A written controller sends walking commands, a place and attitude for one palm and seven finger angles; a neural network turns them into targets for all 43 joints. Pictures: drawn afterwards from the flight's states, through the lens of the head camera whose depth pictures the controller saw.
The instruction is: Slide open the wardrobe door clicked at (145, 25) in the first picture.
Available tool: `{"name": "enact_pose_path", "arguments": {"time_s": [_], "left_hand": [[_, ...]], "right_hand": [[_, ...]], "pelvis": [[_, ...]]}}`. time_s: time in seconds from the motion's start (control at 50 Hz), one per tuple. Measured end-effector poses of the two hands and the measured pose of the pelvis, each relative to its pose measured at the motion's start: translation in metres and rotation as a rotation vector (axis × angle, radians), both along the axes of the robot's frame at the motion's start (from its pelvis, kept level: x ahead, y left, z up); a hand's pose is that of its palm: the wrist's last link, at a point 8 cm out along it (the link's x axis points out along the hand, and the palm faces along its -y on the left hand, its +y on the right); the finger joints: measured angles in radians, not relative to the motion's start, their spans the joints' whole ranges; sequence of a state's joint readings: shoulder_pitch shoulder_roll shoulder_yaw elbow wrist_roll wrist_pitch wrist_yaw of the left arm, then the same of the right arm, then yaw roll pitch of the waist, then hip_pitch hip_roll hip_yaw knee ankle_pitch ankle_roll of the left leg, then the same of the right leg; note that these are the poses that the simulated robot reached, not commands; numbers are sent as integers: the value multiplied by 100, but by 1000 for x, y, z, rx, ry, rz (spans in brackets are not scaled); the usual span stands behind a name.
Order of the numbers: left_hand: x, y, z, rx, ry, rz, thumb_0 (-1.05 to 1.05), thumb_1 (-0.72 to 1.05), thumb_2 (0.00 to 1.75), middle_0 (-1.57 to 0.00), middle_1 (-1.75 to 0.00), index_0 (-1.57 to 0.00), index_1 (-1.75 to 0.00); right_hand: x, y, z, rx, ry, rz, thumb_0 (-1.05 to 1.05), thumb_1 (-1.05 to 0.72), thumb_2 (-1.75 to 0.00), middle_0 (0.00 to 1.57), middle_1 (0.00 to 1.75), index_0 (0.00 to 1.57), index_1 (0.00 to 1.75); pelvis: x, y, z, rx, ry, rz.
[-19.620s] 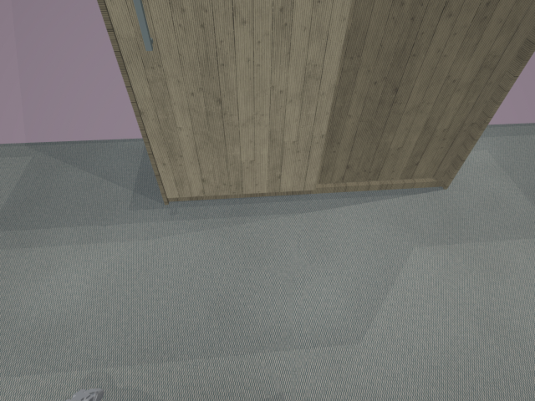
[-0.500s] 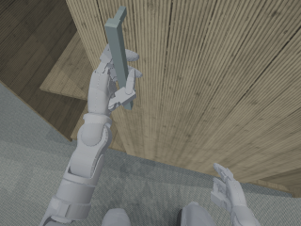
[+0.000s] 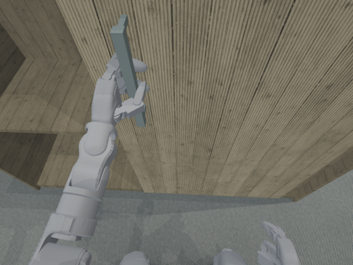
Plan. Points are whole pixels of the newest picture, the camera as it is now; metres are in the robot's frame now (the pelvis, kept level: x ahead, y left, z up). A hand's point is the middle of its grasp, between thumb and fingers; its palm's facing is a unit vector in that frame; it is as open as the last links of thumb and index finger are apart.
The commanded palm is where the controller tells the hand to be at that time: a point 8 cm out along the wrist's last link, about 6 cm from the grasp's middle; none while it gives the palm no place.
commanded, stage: step sideways, sliding the door along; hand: left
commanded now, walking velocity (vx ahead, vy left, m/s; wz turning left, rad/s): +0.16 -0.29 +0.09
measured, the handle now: (134, 81) +0.44 +0.14 +0.15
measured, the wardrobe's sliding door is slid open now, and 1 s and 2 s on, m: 0.62 0.64 0.64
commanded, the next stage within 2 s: stop walking and hold the door there in 0.36 s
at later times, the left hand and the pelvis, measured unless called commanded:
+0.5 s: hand (161, 97) +0.39 +0.08 +0.15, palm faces +0.40 -0.91 -0.06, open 6.1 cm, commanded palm +0.35 +0.11 +0.13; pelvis -0.01 -0.18 +0.00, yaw +4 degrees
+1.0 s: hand (159, 97) +0.40 +0.08 +0.15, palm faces +0.54 -0.82 -0.20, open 6.0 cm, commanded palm +0.35 +0.11 +0.13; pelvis +0.02 -0.24 +0.00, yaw +2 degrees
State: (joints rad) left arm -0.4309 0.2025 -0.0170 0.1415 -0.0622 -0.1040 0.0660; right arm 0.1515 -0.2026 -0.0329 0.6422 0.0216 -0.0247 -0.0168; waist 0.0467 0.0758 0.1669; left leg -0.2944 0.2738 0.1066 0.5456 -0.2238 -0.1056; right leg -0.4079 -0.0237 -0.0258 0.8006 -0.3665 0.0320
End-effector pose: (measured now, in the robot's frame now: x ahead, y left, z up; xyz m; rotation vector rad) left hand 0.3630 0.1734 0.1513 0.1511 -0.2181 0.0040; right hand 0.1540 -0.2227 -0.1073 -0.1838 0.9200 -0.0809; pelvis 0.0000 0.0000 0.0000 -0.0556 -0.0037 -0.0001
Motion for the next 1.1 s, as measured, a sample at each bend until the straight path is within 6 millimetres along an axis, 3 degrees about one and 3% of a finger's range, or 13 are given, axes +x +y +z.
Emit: {"name": "enact_pose_path", "arguments": {"time_s": [0.1,0.22,0.3,0.48,0.54,0.6,0.66,0.74,0.84,0.9,0.98,1.1], "left_hand": [[-1,-31,-2,1,-23,111,-2,70,81,-46,-141,-28,-139],[-6,-44,0,-76,27,243,-1,79,85,-45,-140,-21,-140],[-7,-47,-3,-99,-7,270,0,80,85,-41,-140,-21,-138],[-9,-56,1,-128,62,394,0,81,85,-35,-140,-18,-135],[-10,-53,2,-20,62,428,-4,76,84,-38,-140,-20,-136],[-11,-53,4,84,63,501,-8,70,84,-41,-140,-23,-135],[-12,-54,7,131,100,569,-11,67,84,-43,-140,-26,-134],[-13,-56,10,108,141,608,-11,66,83,-42,-137,-30,-135],[-10,-56,8,57,113,597,-9,65,85,-44,-138,-35,-137],[-10,-56,5,30,81,578,-7,67,85,-44,-139,-33,-137],[-11,-58,6,25,97,576,-7,70,83,-45,-139,-29,-135],[-12,-60,8,11,134,599,-6,72,80,-42,-136,-28,-135]], "right_hand": [[-20,-54,-26,18,41,-25,1,-90,-90,20,30,20,30],[-26,-101,-18,-76,96,3,1,-91,-90,20,30,20,30],[-15,-121,-14,-101,43,19,1,-91,-90,19,30,20,30],[19,-144,7,-23,26,143,1,-90,-90,20,30,20,30],[34,-165,6,4,0,146,1,-90,-90,20,30,20,30],[50,-197,-7,32,-64,133,1,-90,-90,20,30,21,30],[58,-235,-15,0,-84,66,1,-90,-90,20,30,21,30],[51,-278,-9,-85,-65,-3,1,-90,-90,20,30,20,30],[31,-309,12,-185,-45,-53,1,-91,-90,20,30,20,30],[18,-313,20,-214,-56,-86,1,-91,-90,19,30,20,30],[-3,-302,29,-180,-72,-94,1,-91,-90,19,30,20,30],[-38,-287,14,-106,-31,-85,1,-90,-90,20,30,20,30]], "pelvis": [[-9,-54,-18,11,2,19],[-18,-84,-7,60,-6,58],[-20,-106,-19,41,-24,57],[-14,-176,2,-17,-32,74],[-2,-204,0,-19,-18,61],[12,-234,-18,23,-16,63],[16,-241,-19,29,-26,67],[22,-242,-9,73,-22,67],[25,-240,-7,70,-18,80],[23,-238,-11,52,-27,65],[17,-242,-3,35,-22,33],[7,-254,-3,47,-9,4]]}}
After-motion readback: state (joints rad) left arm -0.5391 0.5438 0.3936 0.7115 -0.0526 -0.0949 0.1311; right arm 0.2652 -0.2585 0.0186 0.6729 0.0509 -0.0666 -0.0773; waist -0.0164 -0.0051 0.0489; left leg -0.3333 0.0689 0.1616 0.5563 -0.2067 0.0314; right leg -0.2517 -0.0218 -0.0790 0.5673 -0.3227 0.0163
